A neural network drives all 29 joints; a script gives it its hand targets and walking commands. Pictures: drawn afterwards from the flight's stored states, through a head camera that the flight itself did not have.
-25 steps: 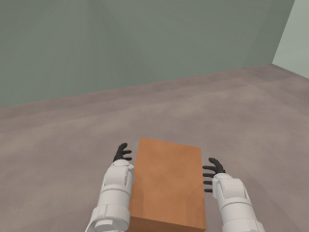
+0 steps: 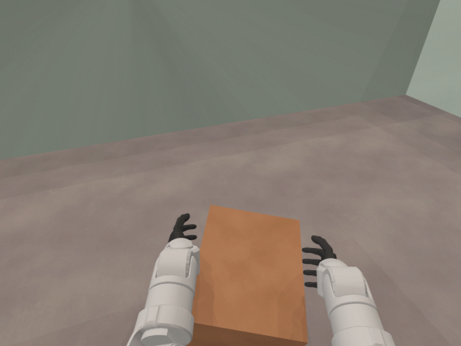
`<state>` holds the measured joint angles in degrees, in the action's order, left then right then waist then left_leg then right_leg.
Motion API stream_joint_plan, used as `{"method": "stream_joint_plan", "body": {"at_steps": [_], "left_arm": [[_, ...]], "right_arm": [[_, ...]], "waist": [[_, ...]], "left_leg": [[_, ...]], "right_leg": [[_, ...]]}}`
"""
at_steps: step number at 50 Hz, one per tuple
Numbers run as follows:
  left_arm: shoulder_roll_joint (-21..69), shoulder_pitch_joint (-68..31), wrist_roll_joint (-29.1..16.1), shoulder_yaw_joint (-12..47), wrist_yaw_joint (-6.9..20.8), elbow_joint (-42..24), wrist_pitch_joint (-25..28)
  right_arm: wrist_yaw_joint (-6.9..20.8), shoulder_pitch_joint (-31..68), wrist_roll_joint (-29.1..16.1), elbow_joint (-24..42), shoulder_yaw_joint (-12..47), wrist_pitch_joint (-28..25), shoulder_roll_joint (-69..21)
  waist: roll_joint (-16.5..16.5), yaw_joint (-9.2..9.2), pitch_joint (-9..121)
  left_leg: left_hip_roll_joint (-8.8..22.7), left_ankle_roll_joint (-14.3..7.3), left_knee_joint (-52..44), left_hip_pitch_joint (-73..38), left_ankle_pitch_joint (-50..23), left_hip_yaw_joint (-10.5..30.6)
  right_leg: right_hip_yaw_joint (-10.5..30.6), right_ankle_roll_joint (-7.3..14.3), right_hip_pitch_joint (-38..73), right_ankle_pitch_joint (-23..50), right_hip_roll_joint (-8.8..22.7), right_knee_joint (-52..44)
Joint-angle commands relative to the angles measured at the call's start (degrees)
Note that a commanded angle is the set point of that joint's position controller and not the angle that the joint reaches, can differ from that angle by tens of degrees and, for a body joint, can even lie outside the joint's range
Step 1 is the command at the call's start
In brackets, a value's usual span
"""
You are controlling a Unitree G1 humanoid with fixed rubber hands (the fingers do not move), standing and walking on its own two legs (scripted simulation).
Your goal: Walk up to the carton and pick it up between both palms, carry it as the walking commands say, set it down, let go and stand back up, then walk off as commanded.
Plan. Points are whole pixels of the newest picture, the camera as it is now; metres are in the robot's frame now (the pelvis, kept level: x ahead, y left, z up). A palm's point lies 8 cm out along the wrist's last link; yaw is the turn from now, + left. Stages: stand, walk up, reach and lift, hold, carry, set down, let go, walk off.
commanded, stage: hold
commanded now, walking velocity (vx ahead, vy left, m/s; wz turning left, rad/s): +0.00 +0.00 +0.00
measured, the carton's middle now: (245, 279) +0.31 +0.02 -0.05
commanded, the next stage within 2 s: carry in 0.16 s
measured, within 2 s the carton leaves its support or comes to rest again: neither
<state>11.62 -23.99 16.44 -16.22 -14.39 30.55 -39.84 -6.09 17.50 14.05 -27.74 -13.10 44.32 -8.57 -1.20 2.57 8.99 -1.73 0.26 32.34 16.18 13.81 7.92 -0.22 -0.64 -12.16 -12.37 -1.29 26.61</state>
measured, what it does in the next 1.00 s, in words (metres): walks backwards: left foot, then right foot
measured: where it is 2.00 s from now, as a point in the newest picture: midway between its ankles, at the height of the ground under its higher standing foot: outside the picture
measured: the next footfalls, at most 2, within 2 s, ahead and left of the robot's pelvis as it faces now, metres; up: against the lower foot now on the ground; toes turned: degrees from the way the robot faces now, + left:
left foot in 0.54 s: -0.02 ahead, +0.11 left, +0.00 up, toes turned -6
right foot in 0.78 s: -0.02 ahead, -0.14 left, +0.00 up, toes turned -1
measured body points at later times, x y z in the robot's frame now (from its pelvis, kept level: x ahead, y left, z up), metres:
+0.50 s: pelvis -0.04 -0.01 -0.01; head -0.07 -0.01 +0.44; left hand +0.28 +0.12 +0.09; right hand +0.25 -0.16 +0.06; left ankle +0.01 +0.11 -0.73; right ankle +0.02 -0.13 -0.74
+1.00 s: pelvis -0.12 -0.01 -0.01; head -0.13 +0.00 +0.44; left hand +0.20 +0.10 +0.09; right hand +0.15 -0.18 +0.08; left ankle -0.06 +0.11 -0.74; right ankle -0.06 -0.14 -0.73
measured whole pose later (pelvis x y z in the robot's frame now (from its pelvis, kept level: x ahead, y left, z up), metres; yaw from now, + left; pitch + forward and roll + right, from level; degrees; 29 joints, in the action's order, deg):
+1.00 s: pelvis -0.12 -0.01 -0.01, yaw -8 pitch +2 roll +0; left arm 10.1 -19.8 8.6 -6.4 -15.4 -11.6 -71.8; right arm -15.0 15.1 7.8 15.3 -2.8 76.7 -8.8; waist 1.0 2.6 5.2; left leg 2.1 0.6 36.5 22.8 15.2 -2.4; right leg 2.4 -0.1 -25.8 -11.5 -1.0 35.3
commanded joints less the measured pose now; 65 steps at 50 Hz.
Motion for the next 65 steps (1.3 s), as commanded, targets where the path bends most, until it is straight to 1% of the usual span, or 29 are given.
{"method": "stream_joint_plan", "body": {"at_steps": [1, 7, 8, 10, 15, 19, 22, 24, 26, 27, 28, 29, 30, 32, 33, 37, 38, 39, 40, 41, 42, 44, 47, 49, 51, 53, 56, 61, 65], "left_arm": [[64.5, -28.2, -17.6, 28.1, 32.7, -2.2, 0.5], [64.2, -29.1, -17.5, 27.7, 32.7, -2.4, 0.5], [64.0, -36.1, -19.0, 33.0, 30.9, -3.1, 0.4], [64.8, -35.8, -21.1, 35.7, 29.9, -9.0, -0.8], [65.4, -32.0, -25.5, 40.4, 27.1, -19.1, -6.9], [63.3, -25.6, -28.1, 44.2, 23.4, -31.3, -13.4], [61.4, -20.2, -28.5, 44.0, 20.8, -36.9, -18.4], [60.9, -18.3, -29.4, 44.0, 19.3, -40.0, -21.5], [60.6, -17.7, -30.2, 44.0, 18.1, -42.6, -24.2], [60.2, -16.8, -30.6, 44.1, 17.4, -43.4, -25.3], [60.8, -16.1, -31.1, 44.3, 16.8, -44.5, -26.2], [60.6, -18.9, -31.9, 45.5, 16.6, -47.2, -27.3], [61.2, -21.4, -32.9, 46.3, 16.6, -49.5, -28.1], [62.8, -22.4, -34.3, 46.9, 16.6, -51.5, -29.1], [62.9, -23.1, -35.1, 46.8, 16.4, -52.9, -29.4], [61.0, -21.6, -35.7, 45.9, 15.2, -53.8, -31.4], [60.1, -20.7, -35.5, 45.0, 15.1, -53.1, -31.7], [59.1, -20.4, -35.0, 44.2, 15.0, -52.5, -31.8], [57.7, -20.4, -34.3, 43.1, 14.9, -52.0, -32.0], [59.1, -19.4, -34.0, 42.8, 14.7, -51.3, -32.0], [59.7, -19.7, -33.7, 42.3, 14.9, -51.2, -32.2], [60.2, -19.8, -33.8, 42.1, 15.1, -51.9, -32.2], [59.8, -18.8, -34.2, 41.9, 14.4, -52.2, -32.2], [59.7, -17.3, -33.8, 41.8, 14.2, -51.1, -32.0], [59.9, -20.7, -34.1, 43.1, 14.4, -53.0, -31.7], [60.0, -21.6, -33.9, 43.3, 14.4, -53.2, -31.8], [59.7, -22.3, -34.0, 43.8, 14.4, -52.8, -32.1], [60.0, -22.6, -34.0, 44.2, 14.9, -51.6, -32.3], [60.2, -22.6, -33.9, 44.2, 15.0, -51.2, -32.2]], "right_arm": [[20.9, 51.3, -18.0, 18.3, 30.0, -6.7, -62.5], [20.8, 50.6, -17.5, 16.9, 29.3, -6.5, -62.6], [20.4, 57.5, -17.0, 19.5, 31.6, -7.0, -57.0], [19.1, 54.5, -17.9, 22.2, 32.6, -5.9, -59.0], [15.3, 51.4, -22.7, 33.3, 37.6, -0.6, -60.5], [11.9, 43.7, -26.8, 42.6, 42.9, 6.8, -62.0], [9.4, 41.6, -29.3, 49.7, 45.6, 12.4, -61.3], [7.9, 40.2, -30.5, 51.9, 46.5, 15.6, -62.2], [6.9, 36.7, -30.5, 52.1, 45.9, 18.5, -63.7], [6.5, 35.5, -30.6, 52.5, 45.2, 19.7, -63.5], [6.2, 35.2, -30.9, 53.5, 44.6, 20.7, -63.3], [5.8, 34.1, -30.1, 52.7, 42.7, 21.3, -62.9], [5.4, 33.1, -29.8, 54.2, 42.0, 21.6, -63.5], [5.1, 33.7, -30.0, 58.2, 42.0, 22.5, -64.4], [4.8, 34.0, -30.0, 58.8, 41.4, 23.0, -64.5], [3.7, 30.4, -29.4, 57.7, 38.6, 24.9, -62.3], [3.4, 29.2, -29.2, 56.9, 37.9, 25.3, -61.4], [3.3, 29.4, -28.8, 56.6, 37.5, 25.5, -60.8], [3.2, 29.7, -28.5, 56.3, 37.6, 26.1, -60.5], [3.3, 31.9, -28.9, 57.4, 38.9, 26.5, -60.3], [3.5, 32.9, -29.5, 56.6, 39.2, 26.6, -61.3], [3.7, 33.5, -30.0, 57.7, 40.1, 26.6, -61.9], [3.7, 31.2, -30.8, 56.5, 39.4, 27.1, -61.9], [4.0, 30.8, -30.9, 56.3, 38.8, 27.1, -61.5], [4.4, 31.4, -30.3, 55.3, 37.9, 26.7, -61.9], [4.6, 30.8, -29.7, 54.1, 37.2, 26.8, -62.1], [4.7, 29.7, -28.9, 52.8, 36.6, 27.0, -61.9], [5.0, 30.3, -28.5, 52.5, 36.7, 27.1, -61.9], [5.3, 30.7, -28.7, 52.3, 36.9, 27.0, -62.0]], "waist": [[1.5, -2.49, 19.4], [2.0, -2.72, 18.2], [2.3, -2.48, 13.7], [-0.2, -2.2, 16.3], [-1.1, -2.33, 16.6], [5.1, -2.0, 16.3], [13.2, -1.73, 14.2], [13.2, -1.53, 13.7], [11.6, -2.17, 16.5], [10.5, -2.36, 19.4], [6.2, -2.44, 22.8], [-9.4, -2.47, 20.0], [-15.0, -3.01, 18.7], [-7.1, -2.68, 14.9], [-6.4, -2.33, 14.2], [-12.5, -2.25, 17.7], [-9.0, -2.09, 19.3], [-0.8, -1.93, 19.1], [13.8, -2.18, 15.2], [16.6, -2.5, 13.0], [10.6, -2.47, 12.8], [8.7, -2.52, 12.2], [6.8, -2.79, 19.9], [4.9, -2.54, 24.1], [-1.5, -2.35, 21.5], [-3.4, -2.3, 18.4], [-0.9, -2.38, 16.1], [1.9, -2.59, 14.9], [1.3, -2.6, 15.1]], "left_leg": [[-3.0, -0.3, -8.1, -11.2, -8.3, -4.2], [-2.8, -0.4, -8.2, -10.9, -6.8, -4.2], [9.6, -0.6, -2.3, -3.7, -25.0, 0.5], [11.1, -1.2, -1.2, -2.7, -26.4, 1.1], [10.7, -2.3, -0.2, -0.9, -14.2, -0.2], [7.6, -1.2, 7.5, 0.6, -11.6, -4.1], [1.6, 0.2, 16.5, 6.6, 10.9, -9.8], [1.8, -0.2, 14.8, 8.4, 13.7, -8.8], [2.5, -0.9, 3.4, 0.7, 6.6, -10.8], [4.8, -1.4, -2.8, -5.7, 2.7, -9.4], [10.7, -3.4, -5.7, -12.0, -7.4, -3.6], [21.9, -8.9, -9.0, -10.3, -14.8, 10.9], [26.1, -14.1, -11.6, -6.1, -16.4, 13.5], [22.7, -13.3, -11.0, -0.4, -15.1, 6.6], [19.7, -10.8, -9.6, 0.3, -14.5, 2.7], [15.5, -6.7, -4.9, 0.4, -10.1, -1.8], [13.7, -4.7, -1.9, 2.2, -5.2, -3.6], [10.7, -1.9, 3.3, 7.1, 1.5, -6.3], [5.9, 1.7, 10.1, 17.0, 12.5, -9.4], [5.7, 2.1, 13.9, 11.9, 15.5, -7.7], [4.8, 1.3, 17.0, 7.7, 12.5, -6.6], [4.6, 0.6, 12.2, 5.7, 7.6, -8.8], [4.6, 0.4, -4.1, -1.2, 1.8, -10.5], [7.6, 0.6, -4.0, -6.0, -2.7, -8.3], [11.1, -1.2, -4.2, -4.4, -4.6, -4.0], [11.7, -1.5, -6.1, -2.2, -1.2, -3.5], [10.0, -1.1, -6.3, 1.4, 6.6, -4.6], [7.4, -1.2, -4.5, 1.2, 8.9, -6.0], [7.4, -1.2, -4.7, 1.0, 7.9, -5.8]], "right_leg": [[4.5, 0.4, 8.1, 4.0, -2.6, -3.6], [4.4, 0.4, 7.4, 2.3, -2.5, -3.7], [3.6, 0.9, 0.4, 11.5, 8.5, 4.6], [4.0, 1.2, -1.3, 10.7, 7.2, 7.6], [6.3, 2.2, -5.5, 10.2, 6.5, 7.9], [13.2, 4.3, -8.0, 17.2, 10.6, 4.2], [22.8, 8.3, -9.0, 21.6, 16.9, -0.9], [23.1, 8.3, -8.0, 22.3, 16.7, -1.2], [16.5, 5.7, -9.2, 21.8, 13.1, 1.6], [13.2, 3.8, -10.4, 18.8, 10.3, 3.9], [8.8, 1.5, -13.2, 12.3, 6.8, 9.4], [1.3, -0.9, -22.3, -9.6, 0.3, 17.9], [-1.7, -1.1, -22.5, -22.1, -0.9, 29.1], [0.1, 0.1, -19.8, -18.1, 2.0, 32.2], [-0.6, 0.4, -18.7, -15.2, 2.2, 27.5], [-2.9, 0.5, -7.6, -7.3, -0.3, 7.6], [0.7, 1.0, -2.0, -3.2, 1.8, 1.0], [8.7, 1.9, 3.1, -2.4, 7.3, -3.1], [25.7, 4.6, 4.3, 0.3, 19.2, -7.5], [29.7, 7.2, -6.4, -8.5, 21.8, -10.2], [25.9, 8.1, -11.1, -13.3, 19.3, -11.4], [18.2, 6.1, -10.5, -13.1, 15.2, -10.6], [11.0, 4.5, -1.2, 10.6, 10.8, -0.2], [9.0, 3.9, -0.1, 18.8, 9.8, 3.7], [6.9, 3.0, -5.3, 3.7, 7.8, 3.1], [6.3, 2.6, -7.3, -1.5, 6.9, 2.3], [7.9, 2.8, -7.2, -5.5, 7.7, -0.3], [9.7, 2.7, -9.6, -12.0, 8.0, -3.5], [9.4, 2.7, -9.3, -10.3, 7.5, -2.9]]}}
